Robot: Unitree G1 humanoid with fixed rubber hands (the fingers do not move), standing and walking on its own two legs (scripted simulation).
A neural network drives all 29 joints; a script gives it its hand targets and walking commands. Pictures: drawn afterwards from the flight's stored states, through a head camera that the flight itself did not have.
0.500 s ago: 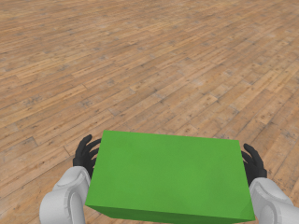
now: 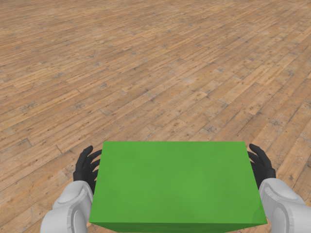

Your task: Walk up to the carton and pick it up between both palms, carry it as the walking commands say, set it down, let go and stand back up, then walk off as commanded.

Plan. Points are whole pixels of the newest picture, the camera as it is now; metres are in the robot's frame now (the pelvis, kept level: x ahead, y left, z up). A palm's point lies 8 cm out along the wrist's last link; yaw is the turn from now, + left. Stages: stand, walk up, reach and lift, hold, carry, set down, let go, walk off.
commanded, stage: carry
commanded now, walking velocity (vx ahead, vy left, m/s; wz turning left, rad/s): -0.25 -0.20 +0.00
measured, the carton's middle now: (171, 194) +0.22 +0.00 +0.03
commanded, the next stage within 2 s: none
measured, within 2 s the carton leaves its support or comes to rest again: neither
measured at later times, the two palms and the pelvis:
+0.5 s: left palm out of the picture +0.07 +0.03 +0.10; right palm out of the picture +0.04 -0.34 +0.08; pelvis -0.17 -0.14 +0.01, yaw -3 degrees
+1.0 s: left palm out of the picture -0.15 -0.05 +0.08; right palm out of the picture -0.11 -0.42 +0.10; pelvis -0.34 -0.27 +0.01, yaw +3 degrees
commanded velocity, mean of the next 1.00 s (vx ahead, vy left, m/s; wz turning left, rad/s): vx -0.25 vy -0.20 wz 0.00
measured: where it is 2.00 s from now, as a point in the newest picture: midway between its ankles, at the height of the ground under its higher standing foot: outside the picture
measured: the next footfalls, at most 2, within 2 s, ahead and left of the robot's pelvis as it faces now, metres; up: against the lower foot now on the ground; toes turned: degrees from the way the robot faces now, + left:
left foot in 0.08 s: -0.03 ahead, +0.05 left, +0.00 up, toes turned +8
right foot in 0.50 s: -0.16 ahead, -0.30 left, +0.00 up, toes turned -5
